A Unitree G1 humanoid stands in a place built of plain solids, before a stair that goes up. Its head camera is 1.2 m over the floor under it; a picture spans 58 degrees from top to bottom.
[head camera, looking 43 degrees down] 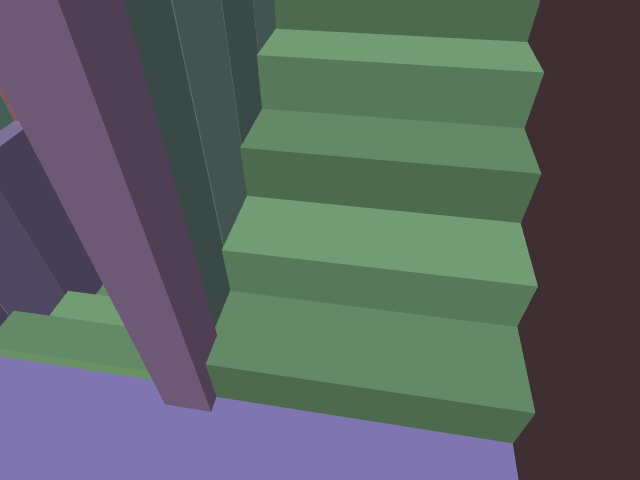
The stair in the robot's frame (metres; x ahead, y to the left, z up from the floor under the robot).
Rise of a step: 0.18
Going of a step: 0.25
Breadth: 0.85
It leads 9 degrees to the right of straight ahead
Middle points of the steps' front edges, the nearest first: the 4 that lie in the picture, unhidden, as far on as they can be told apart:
0.55 -0.10 0.18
0.80 -0.14 0.35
1.05 -0.18 0.53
1.30 -0.22 0.71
